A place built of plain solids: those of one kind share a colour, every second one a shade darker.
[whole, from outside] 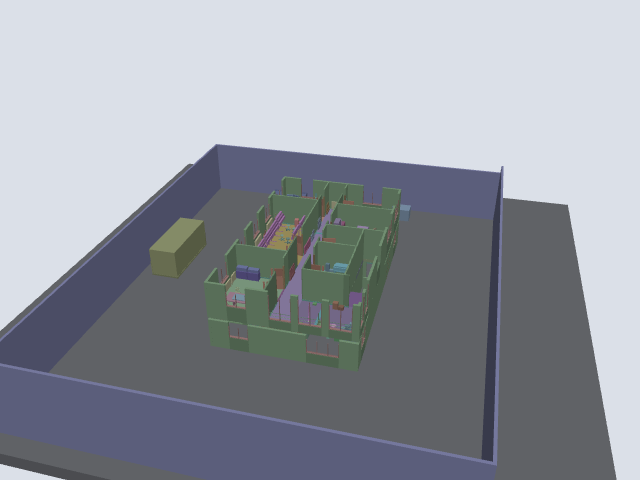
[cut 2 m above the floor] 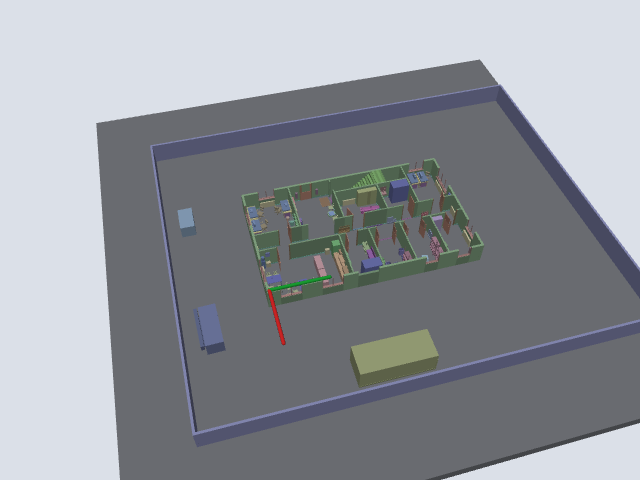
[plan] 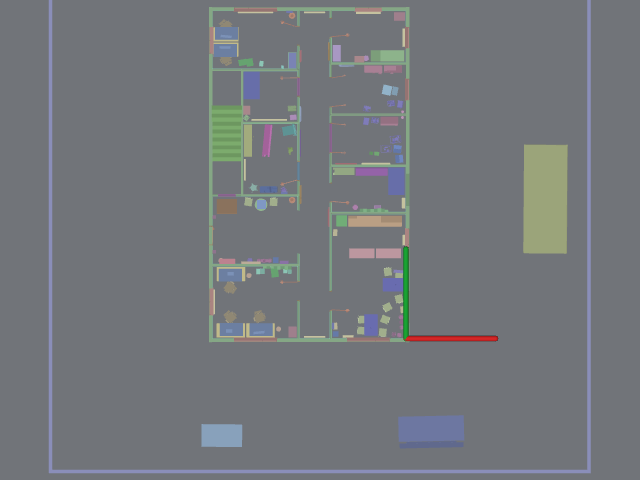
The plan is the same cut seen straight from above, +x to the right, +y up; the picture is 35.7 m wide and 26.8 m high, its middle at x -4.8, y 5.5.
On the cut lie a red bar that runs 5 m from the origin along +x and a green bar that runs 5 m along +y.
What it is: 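A works' own office and amenities block on a factory's ground, two floors round a stairwell, for the staff and hands of a middling works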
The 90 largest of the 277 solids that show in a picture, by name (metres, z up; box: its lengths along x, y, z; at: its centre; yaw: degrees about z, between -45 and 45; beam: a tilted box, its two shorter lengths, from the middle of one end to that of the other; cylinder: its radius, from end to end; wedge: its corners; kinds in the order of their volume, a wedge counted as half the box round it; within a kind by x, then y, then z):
{
 "yard_bound_1": {"box": [0.2, 37.25, 5.93], "at": [-19.85, 11.11, 2.92]},
 "yard_bound_2": {"box": [30.27, 0.2, 5.23], "at": [-4.82, -7.42, 2.56]},
 "yard_bound_3": {"box": [30.27, 0.2, 5.93], "at": [-4.82, 29.63, 2.92]},
 "yard_bound_4": {"box": [0.2, 37.25, 5.23], "at": [10.22, 11.11, 2.56]},
 "beyond_container_1": {"box": [2.32, 5.99, 2.59], "at": [7.79, 7.77, 1.24], "yaw": -0.4},
 "beyond_container_2": {"box": [2.4, 6.06, 2.65], "at": [7.79, 7.77, 1.27], "yaw": -0.4},
 "wall_1": {"box": [0.2, 1.06, 3.05], "at": [-10.9, 0.33, 4.16]},
 "wall_2": {"box": [0.2, 1.51, 2.5], "at": [-10.9, 0.55, 1.2]},
 "wall_3": {"box": [0.2, 2.41, 1.15], "at": [-10.9, 2.05, 3.21]},
 "wall_4": {"box": [0.2, 1.31, 2.5], "at": [-10.9, 3.45, 1.2]},
 "wall_5": {"box": [0.2, 0.86, 3.05], "at": [-10.9, 3.67, 4.16]},
 "wall_6": {"box": [0.2, 3.9, 2.5], "at": [-10.9, 6.05, 1.2]},
 "wall_7": {"box": [0.2, 2.41, 1.35], "at": [-10.9, 6.05, 3.31]},
 "wall_8": {"box": [0.2, 2.41, 3.05], "at": [-10.9, 9.2, 4.16]},
 "wall_9": {"box": [0.2, 7.0, 2.93], "at": [-10.9, 11.5, 1.42]},
 "wall_10": {"box": [0.2, 3.11, 3.05], "at": [-10.9, 13.45, 4.16]},
 "wall_11": {"box": [0.2, 1.11, 2.5], "at": [-10.9, 17.95, 1.2]},
 "wall_12": {"box": [1.41, 0.2, 2.5], "at": [-10.3, -0.1, 1.2]},
 "wall_13": {"box": [1.41, 0.2, 2.5], "at": [-10.3, 18.4, 1.2]},
 "wall_14": {"box": [1.71, 0.2, 3.05], "at": [-10.15, -0.1, 4.16]},
 "wall_15": {"box": [0.06, 2.91, 3.05], "at": [-9.18, 9.46, 4.16]},
 "wall_16": {"box": [0.06, 4.11, 2.93], "at": [-9.18, 10.05, 1.42]},
 "wall_17": {"box": [0.06, 4.21, 3.05], "at": [-9.18, 12.89, 4.16]},
 "wall_18": {"box": [0.06, 4.05, 2.5], "at": [-9.12, 10.03, 1.2]},
 "wall_19": {"box": [4.8, 0.06, 2.5], "at": [-8.4, 4.07, 1.2]},
 "wall_20": {"box": [4.8, 0.06, 2.5], "at": [-8.4, 4.13, 1.2]},
 "wall_21": {"box": [4.8, 0.06, 3.05], "at": [-8.4, 4.13, 4.16]},
 "wall_22": {"box": [3.15, 0.06, 3.05], "at": [-7.58, 8.03, 4.16]},
 "wall_23": {"box": [3.15, 0.06, 3.05], "at": [-7.58, 10.88, 4.16]},
 "wall_24": {"box": [3.27, 0.06, 3.05], "at": [-7.58, 15.03, 4.16]},
 "wall_25": {"box": [1.51, 0.2, 3.05], "at": [-6.75, -0.1, 4.16]},
 "wall_26": {"box": [1.21, 0.2, 2.5], "at": [-6.6, -0.1, 1.2]},
 "wall_27": {"box": [1.21, 0.2, 2.5], "at": [-6.6, 18.4, 1.2]},
 "wall_28": {"box": [1.8, 0.2, 2.5], "at": [-5.1, -0.1, 1.2]},
 "wall_29": {"box": [1.8, 0.2, 3.05], "at": [-5.1, -0.1, 4.16]},
 "wall_30": {"box": [1.8, 0.2, 2.5], "at": [-5.1, 18.4, 1.2]},
 "wall_31": {"box": [0.06, 4.42, 2.5], "at": [-4.23, 4.85, 1.2]},
 "wall_32": {"box": [0.06, 5.12, 3.05], "at": [-4.23, 6.35, 4.16]},
 "wall_33": {"box": [0.06, 4.36, 2.5], "at": [-4.17, 4.82, 1.2]},
 "wall_34": {"box": [1.36, 0.2, 2.5], "at": [-3.52, 18.4, 1.2]},
 "wall_35": {"box": [1.36, 0.2, 3.05], "at": [-3.52, 18.4, 4.16]},
 "wall_36": {"box": [1.51, 0.2, 3.05], "at": [-3.45, -0.1, 4.16]},
 "wall_37": {"box": [4.2, 0.06, 3.05], "at": [-2.1, 3.88, 4.16]},
 "wall_38": {"box": [4.2, 0.06, 2.5], "at": [-2.1, 6.97, 1.2]},
 "wall_39": {"box": [4.2, 0.06, 2.5], "at": [-2.1, 7.03, 1.2]},
 "wall_40": {"box": [4.2, 0.06, 2.5], "at": [-2.1, 9.62, 1.2]},
 "wall_41": {"box": [4.2, 0.06, 2.5], "at": [-2.1, 9.68, 1.2]},
 "wall_42": {"box": [4.2, 0.06, 2.5], "at": [-2.1, 12.47, 1.2]},
 "wall_43": {"box": [4.2, 0.06, 2.5], "at": [-2.1, 12.53, 1.2]},
 "wall_44": {"box": [4.2, 0.06, 3.05], "at": [-2.1, 12.93, 4.16]},
 "wall_45": {"box": [4.2, 0.06, 2.5], "at": [-2.1, 15.32, 1.2]},
 "wall_46": {"box": [4.2, 0.06, 2.5], "at": [-2.1, 15.38, 1.2]},
 "wall_47": {"box": [1.71, 0.2, 3.05], "at": [-0.65, -0.1, 4.16]},
 "wall_48": {"box": [1.56, 0.2, 2.5], "at": [-0.57, 18.4, 1.2]},
 "wall_49": {"box": [1.56, 0.2, 3.05], "at": [-0.57, 18.4, 4.16]},
 "wall_50": {"box": [1.11, 0.2, 2.5], "at": [-0.35, -0.1, 1.2]},
 "wall_51": {"box": [0.2, 0.96, 3.05], "at": [0.1, 0.28, 4.16]},
 "wall_52": {"box": [0.2, 1.06, 2.5], "at": [0.1, 0.33, 1.2]},
 "wall_53": {"box": [0.2, 1.71, 2.5], "at": [0.1, 3.5, 1.2]},
 "wall_54": {"box": [0.2, 1.51, 3.05], "at": [0.1, 6.85, 4.16]},
 "wall_55": {"box": [0.2, 1.81, 1.65], "at": [0.1, 8.3, 0.78]},
 "wall_56": {"box": [0.2, 1.56, 3.05], "at": [0.1, 9.88, 4.16]},
 "wall_57": {"box": [0.2, 2.85, 2.5], "at": [0.1, 11.07, 1.2]},
 "wall_58": {"box": [0.2, 1.81, 3.05], "at": [0.1, 13.8, 4.16]},
 "wall_59": {"box": [0.2, 2.01, 3.05], "at": [0.1, 17.5, 4.16]},
 "wall_60": {"box": [0.2, 1.11, 2.5], "at": [0.1, 17.95, 1.2]},
 "raised_floor_gallery_1": {"box": [4.93, 3.43, 0.25], "at": [-8.4, 16.65, 2.75]},
 "raised_floor_gallery_2": {"box": [1.93, 18.43, 0.25], "at": [-5.1, 9.15, 2.75]},
 "raised_floor_drawing_1": {"box": [4.33, 9.18, 0.25], "at": [-2.1, 8.38, 2.75]},
 "beyond_skip_1": {"box": [3.66, 1.41, 1.35], "at": [1.41, -5.03, 0.62], "yaw": 1.3},
 "stair_1": {"box": [1.69, 0.24, 1.39], "at": [-10.01, 11.34, 0.65]},
 "stair_2": {"box": [1.69, 0.24, 1.59], "at": [-10.01, 11.56, 0.74]},
 "stair_3": {"box": [1.69, 0.24, 1.78], "at": [-10.01, 11.78, 0.84]},
 "stair_4": {"box": [1.69, 0.24, 1.97], "at": [-10.01, 12.0, 0.94]},
 "stair_5": {"box": [1.69, 0.24, 2.16], "at": [-10.01, 12.23, 1.03]},
 "stair_6": {"box": [1.69, 0.24, 2.35], "at": [-10.01, 12.45, 1.13]},
 "stair_7": {"box": [1.69, 0.24, 2.55], "at": [-10.01, 12.67, 1.22]},
 "stair_8": {"box": [1.69, 0.24, 2.74], "at": [-10.01, 12.89, 1.32]},
 "raised_floor_meeting_1": {"box": [4.33, 5.53, 0.25], "at": [-2.1, 15.6, 2.75]},
 "wc_cubicles_1": {"box": [0.91, 1.54, 2.08], "at": [-8.62, 14.13, 0.99]},
 "wc_cubicles_2": {"box": [0.91, 1.54, 2.08], "at": [-0.53, 8.78, 0.99]},
 "beyond_pallets_1": {"box": [2.27, 1.27, 1.21], "at": [-10.28, -5.42, 0.59], "yaw": -0.4},
 "cupboard_steel_1": {"box": [0.45, 0.92, 1.88], "at": [-6.34, 5.45, 3.77]},
 "cupboard_steel_2": {"box": [0.45, 0.92, 1.88], "at": [-3.86, 15.92, 0.89]},
 "lockers_1": {"box": [0.45, 1.8, 1.85], "at": [-8.81, 11.05, 0.88]},
 "counter_1": {"box": [1.4, 0.55, 0.95], "at": [-2.46, 4.76, 0.57]},
 "counter_2": {"box": [1.4, 0.55, 0.95], "at": [-0.98, 4.76, 0.57]},
 "kitchenette_1": {"box": [3.0, 0.6, 0.68], "at": [-1.72, 6.56, 0.44]},
 "raised_floor_landing_1": {"box": [1.78, 2.08, 0.25], "at": [-9.97, 14.03, 2.75]},
 "fridge_tall_1": {"box": [0.6, 0.64, 1.75], "at": [-3.59, 6.57, 0.82]}
}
